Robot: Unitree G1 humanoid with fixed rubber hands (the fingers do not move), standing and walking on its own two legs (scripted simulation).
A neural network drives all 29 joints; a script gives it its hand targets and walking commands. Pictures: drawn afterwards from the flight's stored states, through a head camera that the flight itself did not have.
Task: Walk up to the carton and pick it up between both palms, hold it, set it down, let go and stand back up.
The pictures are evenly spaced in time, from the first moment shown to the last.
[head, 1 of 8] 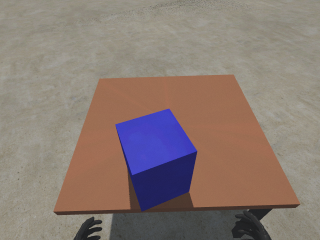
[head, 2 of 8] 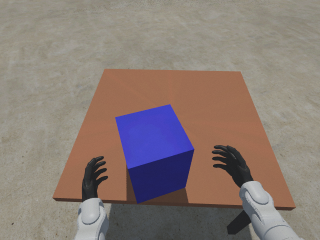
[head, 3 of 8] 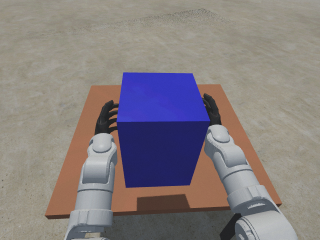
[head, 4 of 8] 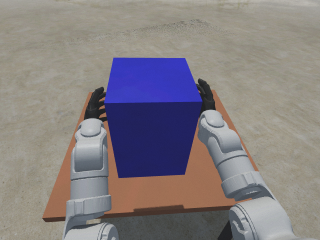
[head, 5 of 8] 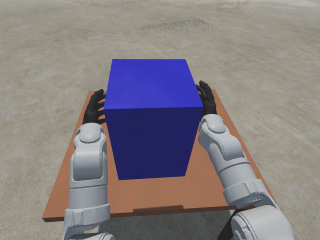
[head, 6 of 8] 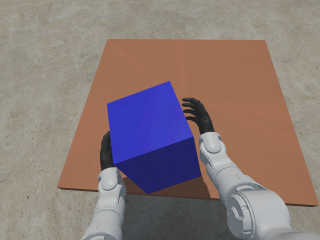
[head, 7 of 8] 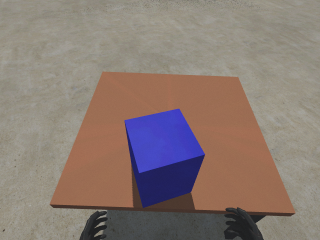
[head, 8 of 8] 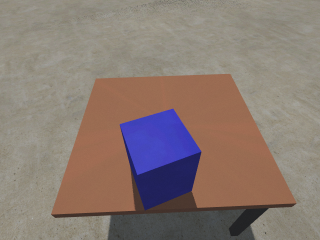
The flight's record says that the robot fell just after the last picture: no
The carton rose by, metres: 0.24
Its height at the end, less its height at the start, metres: +0.00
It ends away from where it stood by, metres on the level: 0.02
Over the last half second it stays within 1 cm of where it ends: yes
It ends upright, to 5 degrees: yes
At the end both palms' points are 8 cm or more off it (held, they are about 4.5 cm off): yes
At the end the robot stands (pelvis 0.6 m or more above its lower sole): yes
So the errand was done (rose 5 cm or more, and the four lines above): yes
